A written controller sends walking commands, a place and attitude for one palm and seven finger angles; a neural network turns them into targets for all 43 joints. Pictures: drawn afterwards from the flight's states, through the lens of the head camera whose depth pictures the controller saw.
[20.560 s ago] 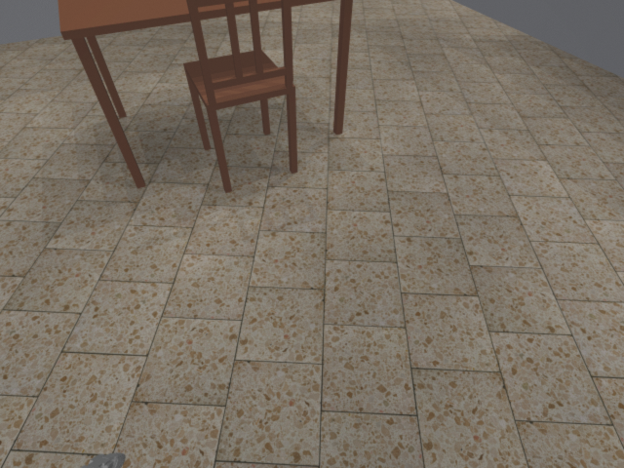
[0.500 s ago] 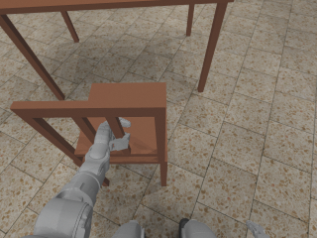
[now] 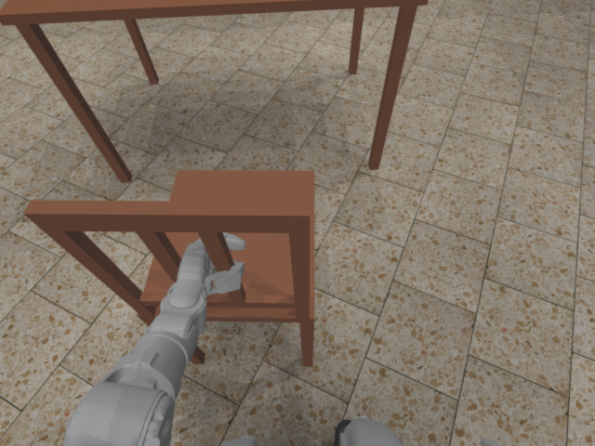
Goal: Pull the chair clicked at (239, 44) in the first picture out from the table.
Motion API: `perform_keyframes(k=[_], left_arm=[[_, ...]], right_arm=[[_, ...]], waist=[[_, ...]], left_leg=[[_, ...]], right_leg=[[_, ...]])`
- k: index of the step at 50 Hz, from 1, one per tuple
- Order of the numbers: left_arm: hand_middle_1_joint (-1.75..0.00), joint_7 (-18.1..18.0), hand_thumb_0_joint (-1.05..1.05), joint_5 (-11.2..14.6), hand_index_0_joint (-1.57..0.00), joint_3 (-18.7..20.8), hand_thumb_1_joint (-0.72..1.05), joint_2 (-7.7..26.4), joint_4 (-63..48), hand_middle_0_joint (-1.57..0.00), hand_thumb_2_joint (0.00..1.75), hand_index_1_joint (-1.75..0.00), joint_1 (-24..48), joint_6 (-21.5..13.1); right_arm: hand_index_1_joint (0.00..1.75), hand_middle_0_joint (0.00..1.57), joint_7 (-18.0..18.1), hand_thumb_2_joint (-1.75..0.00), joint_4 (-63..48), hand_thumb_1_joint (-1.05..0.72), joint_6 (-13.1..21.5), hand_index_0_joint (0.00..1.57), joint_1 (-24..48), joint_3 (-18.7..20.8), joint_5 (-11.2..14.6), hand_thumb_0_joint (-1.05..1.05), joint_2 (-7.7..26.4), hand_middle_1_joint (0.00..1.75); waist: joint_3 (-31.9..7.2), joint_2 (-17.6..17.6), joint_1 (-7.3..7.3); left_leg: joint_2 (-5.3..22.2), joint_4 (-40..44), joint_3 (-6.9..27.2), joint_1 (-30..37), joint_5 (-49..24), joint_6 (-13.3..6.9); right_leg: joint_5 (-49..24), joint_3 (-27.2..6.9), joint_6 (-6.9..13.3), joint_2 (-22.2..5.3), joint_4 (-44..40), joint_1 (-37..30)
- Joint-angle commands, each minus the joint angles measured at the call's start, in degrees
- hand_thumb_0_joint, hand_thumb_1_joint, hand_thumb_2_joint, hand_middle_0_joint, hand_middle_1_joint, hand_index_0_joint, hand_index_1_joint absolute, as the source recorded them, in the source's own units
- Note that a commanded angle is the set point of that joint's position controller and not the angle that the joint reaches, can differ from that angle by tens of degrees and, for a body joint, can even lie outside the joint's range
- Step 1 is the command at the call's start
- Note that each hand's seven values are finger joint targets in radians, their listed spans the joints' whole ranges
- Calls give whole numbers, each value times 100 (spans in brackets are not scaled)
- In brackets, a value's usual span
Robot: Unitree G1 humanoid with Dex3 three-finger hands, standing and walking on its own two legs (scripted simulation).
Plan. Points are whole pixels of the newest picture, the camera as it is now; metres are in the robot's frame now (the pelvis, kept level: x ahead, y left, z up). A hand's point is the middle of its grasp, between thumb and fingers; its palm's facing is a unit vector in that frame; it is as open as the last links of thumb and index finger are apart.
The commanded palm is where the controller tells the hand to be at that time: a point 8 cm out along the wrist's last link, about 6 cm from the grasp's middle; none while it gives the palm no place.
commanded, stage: stop walking, hand still on the chair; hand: left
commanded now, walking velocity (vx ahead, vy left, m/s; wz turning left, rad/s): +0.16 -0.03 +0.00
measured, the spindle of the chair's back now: (175, 267) +0.40 +0.20 -0.08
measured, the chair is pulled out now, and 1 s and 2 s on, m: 0.59 0.67 0.67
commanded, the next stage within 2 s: open the thumb and straighten the fingers in 0.84 s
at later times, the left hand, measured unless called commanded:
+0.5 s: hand (233, 316) +0.30 +0.09 -0.05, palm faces -0.08 -0.98 -0.16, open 5.8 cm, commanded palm +0.28 +0.15 -0.03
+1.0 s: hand (232, 316) +0.30 +0.09 -0.05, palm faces -0.09 -0.98 -0.15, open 5.9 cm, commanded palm +0.28 +0.15 -0.03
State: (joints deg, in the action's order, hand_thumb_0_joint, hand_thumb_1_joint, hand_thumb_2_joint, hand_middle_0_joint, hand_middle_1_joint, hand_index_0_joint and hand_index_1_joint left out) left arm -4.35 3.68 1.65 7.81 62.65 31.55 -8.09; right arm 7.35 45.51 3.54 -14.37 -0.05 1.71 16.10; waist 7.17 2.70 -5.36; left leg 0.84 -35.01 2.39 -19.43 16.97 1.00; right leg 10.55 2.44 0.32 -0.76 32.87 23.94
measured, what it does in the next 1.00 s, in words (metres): stands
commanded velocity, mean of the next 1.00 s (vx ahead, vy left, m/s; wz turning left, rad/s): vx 0.02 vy -0.01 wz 0.00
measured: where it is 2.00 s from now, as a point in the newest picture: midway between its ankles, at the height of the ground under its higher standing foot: outside the picture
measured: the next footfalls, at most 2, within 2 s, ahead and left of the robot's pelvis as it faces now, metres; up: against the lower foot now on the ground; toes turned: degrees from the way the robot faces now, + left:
none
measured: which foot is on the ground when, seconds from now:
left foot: down 0.00-1.00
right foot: down 0.00-1.00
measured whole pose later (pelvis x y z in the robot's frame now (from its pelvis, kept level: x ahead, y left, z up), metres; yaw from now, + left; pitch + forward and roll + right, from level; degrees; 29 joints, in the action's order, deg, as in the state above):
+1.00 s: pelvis +0.04 +0.00 +0.01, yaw -1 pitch +0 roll +0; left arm -5.0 2.3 -6.9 5.6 37.8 2.2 -4.5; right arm 5.2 39.4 -0.9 -12.7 -1.6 1.9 12.0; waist 0.4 1.6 -2.5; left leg 0.7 -26.1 1.0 -9.9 16.6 1.3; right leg 11.5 2.0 0.1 -1.4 27.5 16.3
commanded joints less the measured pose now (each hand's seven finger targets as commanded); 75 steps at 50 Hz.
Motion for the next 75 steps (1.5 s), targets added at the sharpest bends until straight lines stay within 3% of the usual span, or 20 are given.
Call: perform_keyframes(k=[1,2,3,6,9,11,16,18,21,27,46,47,48,50,53,57,59,64,73,75], left_arm=[[-145,-18,0,-24,-50,-225,90,592,-1856,-50,90,-145,1275,-321],[-145,5,0,-40,-50,-353,90,482,-2093,-50,90,-145,1361,-280],[-145,-14,0,-77,-50,-313,90,501,-2201,-50,90,-145,1335,-245],[-145,-24,0,-129,-50,-312,90,509,-2304,-50,90,-145,940,-162],[-145,-14,0,-204,-50,-409,90,506,-2339,-50,90,-145,655,-142],[-145,-53,0,-215,-50,-367,90,534,-2299,-50,90,-145,405,-178],[-145,-97,0,-252,-50,-379,90,483,-2473,-50,90,-145,-310,-201],[-145,-120,0,-259,-50,-372,90,499,-2586,-50,90,-145,-598,-194],[-145,-108,0,-259,-50,-458,90,390,-2757,-50,90,-145,-911,-190],[-145,-85,0,-238,-50,-560,90,405,-3185,-50,90,-145,-1368,-162],[-145,-133,0,-247,-50,-693,90,247,-3392,-50,90,-145,-1664,-64],[-145,-163,0,-234,-50,-410,90,617,-3852,-50,90,-145,-1686,-115],[-145,-35,0,3,-50,-838,78,-112,-3326,-50,84,-145,-2286,140],[-145,39,0,30,-50,-521,54,304,-4221,-50,73,-145,-1878,98],[-145,64,0,-60,-50,-711,17,175,-4784,-50,55,-145,-2100,233],[-145,53,0,-64,-50,-589,-31,237,-4815,-50,32,-145,-2460,670],[-130,27,0,-74,-45,-260,-55,598,-5254,-45,20,-130,-2254,794],[-94,109,0,-38,-32,-646,-55,140,-5569,-32,20,-94,-2583,1148],[-29,67,0,-108,-10,-286,-55,553,-6092,-10,20,-29,-3014,1519],[-14,117,0,-120,-5,-460,-55,422,-6318,-5,20,-14,-3097,1556]], right_arm=[[30,20,58,-90,-1045,-90,99,20,201,78,-30,0,459,30],[30,20,68,-90,-1082,-90,62,20,328,36,-39,0,423,30],[30,20,62,-90,-1123,-90,55,20,283,26,-44,0,400,30],[30,20,24,-90,-1126,-90,49,20,103,90,-49,0,452,30],[30,20,2,-90,-1113,-90,67,20,205,59,-62,0,379,30],[30,20,2,-90,-1075,-90,58,20,164,54,-76,0,323,30],[30,20,2,-90,-1051,-90,64,20,238,62,-117,0,278,30],[30,20,11,-90,-1038,-90,80,20,242,66,-129,0,284,30],[30,20,-2,-90,-1124,-90,63,20,361,68,-128,0,269,30],[30,20,10,-90,-1172,-90,-2,20,444,90,-118,0,301,30],[30,20,-18,-90,-1351,-90,-280,20,581,44,-119,0,255,30],[30,20,-5,-90,-1348,-90,-259,20,568,75,-107,0,284,30],[30,20,-220,-90,-1398,-90,-155,20,460,155,166,0,409,30],[30,20,-365,-90,-1563,-90,41,20,574,205,138,0,411,30],[30,20,-443,-90,-1700,-90,272,20,553,200,108,0,349,30],[30,20,-472,-90,-1822,-90,382,20,511,208,88,0,434,30],[30,20,-433,-90,-1891,-90,414,20,476,234,80,0,465,30],[30,20,-366,-90,-2031,-90,520,20,435,198,72,0,453,30],[30,20,-277,-90,-2170,-90,596,20,309,178,23,0,488,30],[30,20,-273,-90,-2244,-90,587,20,330,151,31,0,464,30]], waist=[[-2458,288,462],[-2325,836,458],[-2185,944,485],[-2330,210,417],[-1948,188,425],[-1687,-227,430],[-1623,-521,445],[-1618,-254,452],[-1712,-444,469],[-1888,-204,427],[-1717,-270,456],[-1734,-115,463],[-1665,-860,131],[-1886,-690,254],[-2067,-211,268],[-2080,-481,290],[-2400,-400,330],[-2345,-495,264],[-2416,-614,311],[-2452,-499,288]], left_leg=[[984,1366,881,537,-813,-504],[1090,1526,1018,363,-547,-638],[1116,1517,1051,258,-596,-683],[806,1061,572,761,-1140,-435],[511,1266,243,438,137,-271],[358,1239,143,455,713,-261],[320,1138,64,898,-77,-239],[384,1217,75,995,-506,-241],[446,1152,79,1069,-1204,-206],[516,1145,65,1317,-2123,-148],[489,1265,101,1180,-1648,-158],[490,1296,117,1224,-1711,-169],[162,1101,-246,525,-1167,-148],[61,857,-303,91,-736,-172],[-7,586,-318,-129,-600,-170],[-28,268,-285,-598,-415,-177],[-51,149,-309,-643,-382,-184],[-49,-90,-270,-759,-520,-170],[-86,-439,-205,-1001,-640,-171],[-111,-527,-234,-1039,-658,-187]], right_leg=[[669,-363,-122,-330,-205,-1586],[967,-315,-108,-241,37,-1599],[1003,-266,-90,-182,58,-1622],[293,-337,-81,-248,-652,-1804],[1038,-547,-19,-429,-955,-1581],[1665,-770,17,-520,-1307,-1233],[1132,-860,65,-613,-1498,-1127],[520,-750,65,-561,-1351,-1226],[-528,-696,99,-579,-1109,-1490],[-1880,-550,129,-591,-786,-1753],[-1171,-507,157,-626,-965,-1751],[-1224,-497,149,-612,-973,-1752],[-943,19,37,-346,-669,-1326],[-644,-59,26,-292,-452,-1153],[-412,-50,58,-264,-174,-879],[-208,-5,42,-211,113,-570],[-164,-46,9,-227,233,-604],[-238,81,5,-196,484,-300],[-322,121,-2,-189,761,-136],[-365,109,-8,-202,802,-92]])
